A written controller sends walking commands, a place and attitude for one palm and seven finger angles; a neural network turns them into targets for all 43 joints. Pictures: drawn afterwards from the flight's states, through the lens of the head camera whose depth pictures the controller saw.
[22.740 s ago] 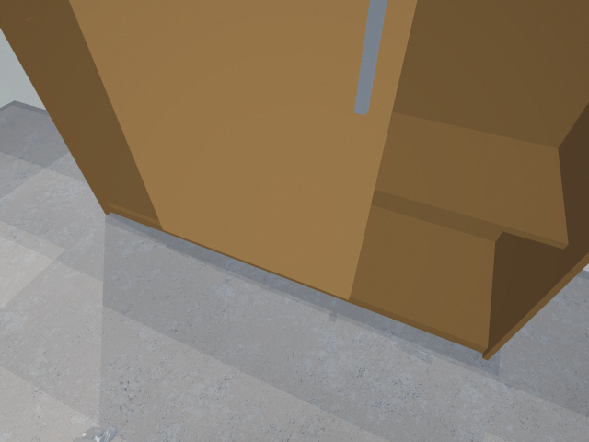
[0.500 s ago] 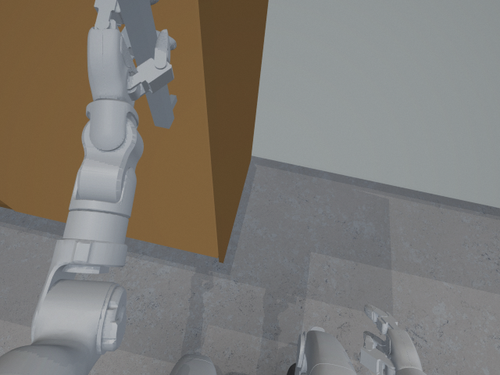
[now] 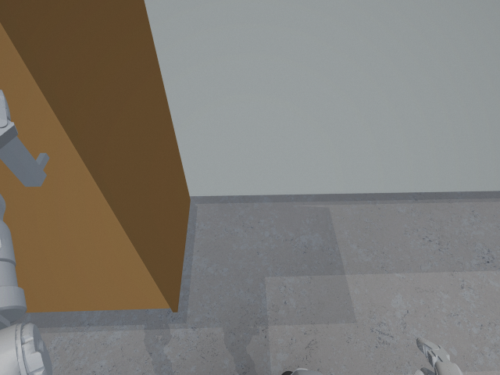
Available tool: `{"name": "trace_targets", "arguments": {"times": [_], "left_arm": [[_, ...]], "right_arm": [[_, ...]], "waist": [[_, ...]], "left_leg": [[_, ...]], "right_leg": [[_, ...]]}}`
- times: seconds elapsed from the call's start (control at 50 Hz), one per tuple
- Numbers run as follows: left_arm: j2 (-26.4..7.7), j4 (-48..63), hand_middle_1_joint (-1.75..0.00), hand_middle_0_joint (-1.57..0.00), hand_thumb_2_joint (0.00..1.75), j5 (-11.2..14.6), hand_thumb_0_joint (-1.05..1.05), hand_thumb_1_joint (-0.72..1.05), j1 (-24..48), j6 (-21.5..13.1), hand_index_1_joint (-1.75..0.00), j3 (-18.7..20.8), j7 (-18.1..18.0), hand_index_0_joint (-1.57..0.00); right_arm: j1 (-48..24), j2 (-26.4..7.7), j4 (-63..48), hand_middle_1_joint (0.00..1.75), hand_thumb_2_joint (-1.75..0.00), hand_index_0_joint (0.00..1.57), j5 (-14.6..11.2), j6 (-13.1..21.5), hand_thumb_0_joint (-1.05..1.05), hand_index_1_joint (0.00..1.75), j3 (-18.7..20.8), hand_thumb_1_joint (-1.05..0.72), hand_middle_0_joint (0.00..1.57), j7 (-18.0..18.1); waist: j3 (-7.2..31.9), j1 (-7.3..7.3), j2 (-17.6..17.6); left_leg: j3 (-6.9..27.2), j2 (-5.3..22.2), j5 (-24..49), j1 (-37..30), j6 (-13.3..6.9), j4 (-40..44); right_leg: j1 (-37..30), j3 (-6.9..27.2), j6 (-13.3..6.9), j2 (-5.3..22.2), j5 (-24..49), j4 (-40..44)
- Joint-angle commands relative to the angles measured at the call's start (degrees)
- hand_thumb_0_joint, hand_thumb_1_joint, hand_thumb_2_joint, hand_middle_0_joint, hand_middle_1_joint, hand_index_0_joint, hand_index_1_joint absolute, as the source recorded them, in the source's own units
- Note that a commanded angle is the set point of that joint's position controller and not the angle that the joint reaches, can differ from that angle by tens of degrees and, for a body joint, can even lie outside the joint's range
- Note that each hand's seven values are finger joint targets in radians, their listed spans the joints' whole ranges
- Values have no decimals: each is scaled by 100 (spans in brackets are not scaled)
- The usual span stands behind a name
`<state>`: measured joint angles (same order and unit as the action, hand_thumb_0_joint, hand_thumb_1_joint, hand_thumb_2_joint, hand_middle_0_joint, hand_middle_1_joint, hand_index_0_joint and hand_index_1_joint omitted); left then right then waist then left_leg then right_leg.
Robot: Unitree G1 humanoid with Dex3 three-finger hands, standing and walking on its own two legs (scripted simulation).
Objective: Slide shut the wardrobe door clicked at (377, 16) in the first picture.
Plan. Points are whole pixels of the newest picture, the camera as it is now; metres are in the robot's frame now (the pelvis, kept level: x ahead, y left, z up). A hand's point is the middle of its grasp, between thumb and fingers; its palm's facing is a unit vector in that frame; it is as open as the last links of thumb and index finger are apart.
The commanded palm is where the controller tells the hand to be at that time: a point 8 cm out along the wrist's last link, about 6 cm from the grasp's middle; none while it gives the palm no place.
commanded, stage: stop walking and hold the door there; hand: left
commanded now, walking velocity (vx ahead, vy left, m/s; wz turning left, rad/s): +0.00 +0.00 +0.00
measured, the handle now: out of the picture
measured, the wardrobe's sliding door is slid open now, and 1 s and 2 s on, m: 0.00 0.00 0.00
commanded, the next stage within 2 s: none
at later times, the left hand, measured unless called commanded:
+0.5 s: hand out of the picture +0.38 +0.34 +0.22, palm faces +0.58 -0.78 -0.23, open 6.4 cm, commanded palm +0.33 +0.38 +0.20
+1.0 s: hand out of the picture +0.37 +0.34 +0.22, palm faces +0.50 -0.83 -0.23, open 6.2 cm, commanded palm +0.33 +0.38 +0.20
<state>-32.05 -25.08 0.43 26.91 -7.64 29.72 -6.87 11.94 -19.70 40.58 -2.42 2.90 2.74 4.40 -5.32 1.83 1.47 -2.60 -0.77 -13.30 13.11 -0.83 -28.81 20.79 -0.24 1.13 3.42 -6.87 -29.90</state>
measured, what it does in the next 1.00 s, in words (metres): steps on the spot: right foot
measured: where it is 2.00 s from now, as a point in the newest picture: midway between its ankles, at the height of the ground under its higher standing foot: outside the picture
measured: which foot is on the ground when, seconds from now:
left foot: down 0.00-1.00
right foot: down 0.00-0.80, up 0.82-0.98, down 1.00-1.00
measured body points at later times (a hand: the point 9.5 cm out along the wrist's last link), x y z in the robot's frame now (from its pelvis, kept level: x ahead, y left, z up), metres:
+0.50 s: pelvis +0.01 +0.00 +0.01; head +0.00 +0.00 +0.46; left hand +0.34 +0.38 +0.23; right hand +0.11 -0.26 -0.09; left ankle +0.02 +0.12 -0.73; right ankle +0.03 -0.12 -0.73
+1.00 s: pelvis -0.03 +0.05 +0.00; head +0.00 +0.03 +0.45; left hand +0.34 +0.38 +0.23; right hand +0.12 -0.20 -0.11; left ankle +0.02 +0.12 -0.73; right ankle -0.03 -0.07 -0.73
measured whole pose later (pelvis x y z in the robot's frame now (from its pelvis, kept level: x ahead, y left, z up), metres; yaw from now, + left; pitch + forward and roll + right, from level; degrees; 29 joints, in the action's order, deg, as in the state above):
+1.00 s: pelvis -0.03 +0.05 +0.00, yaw -3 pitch +0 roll +0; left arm -31.2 -27.4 3.6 29.2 -7.8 23.1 -6.7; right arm 10.3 -13.8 37.7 -2.7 2.8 -1.7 3.5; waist -4.1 -0.1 -2.1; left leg -6.0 -2.1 -12.1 18.8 -4.4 -31.1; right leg 16.4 -5.8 1.9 3.7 -19.5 -35.2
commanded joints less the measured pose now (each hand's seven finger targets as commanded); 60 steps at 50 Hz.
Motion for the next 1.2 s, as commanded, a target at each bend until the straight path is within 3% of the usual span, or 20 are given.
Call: {"name": "trace_targets", "arguments": {"times": [0.0, 0.1, 0.14, 0.2, 0.32, 0.48, 0.62, 0.68, 0.72, 0.76, 0.8, 0.86, 0.92, 0.96, 1.0, 1.02, 1.04, 1.06, 1.1, 1.18], "left_arm": [[-1909, 1231, -140, -45, 90, -52, 0, 90, 1656, -509, -140, 69, -88, -45], [-2089, 1213, -140, -45, 90, 22, 0, 90, 1564, -430, -140, 97, -92, -45], [-2156, 906, -140, -45, 90, 5, 0, 90, 1411, -386, -140, 167, -98, -45], [-2312, 795, -140, -45, 90, 61, 0, 90, 1454, -406, -140, 348, -125, -45], [-2224, 539, -140, -45, 90, 74, 0, 90, 1197, -472, -140, 366, -117, -45], [-2128, 422, -140, -45, 90, 101, 0, 90, 973, -444, -140, 284, -113, -45], [-2389, 170, -140, -45, 90, 53, 0, 90, 1027, -492, -140, 523, -96, -45], [-2317, 240, -140, -45, 90, 47, 0, 90, 1283, -522, -140, 439, -57, -45], [-1996, 457, -140, -45, 90, 58, 0, 90, 1408, -526, -140, 119, -23, -45], [-1720, 659, -140, -45, 90, 76, 0, 90, 1466, -572, -140, -156, -2, -45], [-1723, 990, -140, -45, 90, 84, 0, 90, 1497, -659, -140, -215, -7, -45], [-1357, 1118, -140, -45, 90, 181, 0, 90, 1742, -560, -140, -550, 50, -45], [-1444, 973, -140, -45, 90, 192, 0, 90, 1731, -413, -140, -489, 53, -45], [-1554, 919, -140, -45, 90, 185, 0, 90, 1846, -396, -140, -434, 54, -45], [-2015, 353, -140, -45, 90, 143, 0, 90, 1856, -402, -140, -91, 40, -45], [-2007, 215, -140, -45, 90, 149, 0, 90, 1977, -361, -140, 48, 28, -45], [-1573, 372, -140, -45, 90, 176, 0, 90, 2203, -362, -140, -367, 100, -45], [-1786, 567, -140, -45, 90, 141, 0, 90, 2499, -483, -140, -118, 93, -45], [-2024, 351, -140, -45, 90, 79, 0, 90, 2354, -588, -140, 95, 137, -45], [-1591, 772, -140, -45, 90, 131, 0, 90, 2538, -574, -140, -281, 139, -45]], "right_arm": [[-355, -495, -988, 30, -90, 20, -79, 261, 0, 30, 114, -90, 20, 41], [-130, -590, -932, 30, -90, 20, -116, 380, 0, 30, 87, -90, 20, 78], [-136, -588, -890, 30, -90, 20, -60, 362, 0, 30, 72, -90, 20, 89], [13, -512, -805, 30, -90, 20, -70, 287, 0, 30, 107, -90, 20, 92], [-139, -470, -806, 30, -90, 20, -60, 255, 0, 30, -4, -90, 20, 138], [-141, -470, -816, 30, -90, 20, -64, 195, 0, 30, -8, -90, 20, 168], [-186, -490, -830, 30, -90, 20, -65, 74, 0, 30, 116, -90, 20, 122], [-210, -476, -802, 30, -90, 20, -67, 69, 0, 30, 96, -90, 20, 120], [-279, -486, -822, 30, -90, 20, -72, 63, 0, 30, 99, -90, 20, 135], [-417, -532, -919, 30, -90, 20, -78, 44, 0, 30, 34, -90, 20, 149], [-481, -454, -1055, 30, -90, 20, -75, 61, 0, 30, 5, -90, 20, 132], [-439, -475, -974, 30, -90, 20, -88, 173, 0, 30, 0, -90, 20, 39], [-511, -489, -937, 30, -90, 20, -59, 237, 0, 30, -30, -90, 20, -44], [-636, -430, -946, 30, -90, 20, -8, 202, 0, 30, -82, -90, 20, -67], [-581, -459, -957, 30, -90, 20, 31, 140, 0, 30, 26, -90, 20, -89], [-341, -583, -826, 30, -90, 20, 8, 199, 0, 30, 133, -90, 20, -115], [-492, -495, -737, 30, -90, 20, 38, 211, 0, 30, 66, -90, 20, -147], [-483, -326, -710, 30, -90, 20, 33, 207, 0, 30, -48, -90, 20, -148], [-557, -259, -659, 30, -90, 20, 105, 143, 0, 30, -127, -90, 20, -98], [-754, -68, -773, 30, -90, 20, 121, 167, 0, 30, -112, -90, 20, -24]], "waist": [[1514, -187, -2158], [1573, -205, -1253], [1556, -108, -1080], [1709, -108, 64], [1550, -159, -524], [1428, -161, -485], [1578, -207, 330], [1716, -189, 616], [1742, -129, 300], [1651, -169, -761], [1753, -229, -1650], [1828, -229, -1286], [1756, -304, -1197], [1851, -398, -804], [1576, -379, 1325], [1635, -366, 1184], [1773, -270, 994], [1863, -244, 939], [1721, -244, 806], [1508, -326, 1227]], "left_leg": [[1305, 1550, -736, 441, -633, 1591], [746, 1164, 950, -176, -335, 444], [514, 919, 719, 163, -147, 248], [245, 491, -430, 129, -36, -55], [603, 939, 41, -104, -191, 748], [356, 838, -33, -114, -95, 720], [325, 389, -229, 392, 60, -472], [493, 432, -399, 406, 62, -289], [461, 579, 444, -135, 10, 238], [924, 1046, 1125, -310, -172, 749], [1418, 1534, 2328, -524, -483, 974], [1040, 1420, 3299, -970, -709, 490], [910, 1225, 2477, -510, -621, 518], [795, 926, 1378, 102, -371, 10], [439, -88, -1662, 2235, 234, -2644], [1216, 153, -1494, 2151, 290, -3647], [1335, 178, -1425, 2356, 300, -4003], [1262, 342, -1174, 2404, 301, -4153], [733, 347, -942, 2003, 274, -3488], [-264, 210, -1059, 849, 242, -1377]], "right_leg": [[-709, -19, -47, -188, -1602, -981], [-1053, -121, -12, -145, -583, 537], [-1439, 305, -167, 155, 433, 620], [-1087, 1236, -408, 612, -280, 1001], [-940, 451, -132, 48, -92, 651], [-847, 567, -140, 76, -76, 846], [-992, 1551, -591, 1360, 752, 1083], [-1090, 1364, -635, 1651, 1116, 833], [-720, 933, -400, 1338, 888, 486], [-338, 166, -89, 551, 99, -353], [59, -282, 41, 12, -1853, -1495], [158, -386, 80, 2, -1822, -1530], [-522, -519, 99, 43, -1441, -778], [-1402, -337, -63, 406, -782, 459], [-2320, 2733, -1175, 2899, 1016, 1509], [-1819, 2616, -1178, 3133, 930, 1367], [-2046, 2353, -1202, 3047, 1122, 1062], [-2191, 1516, -986, 2744, 1070, 843], [-1800, 652, -575, 2225, 911, 842], [-1347, 235, -434, 1994, 800, 814]]}}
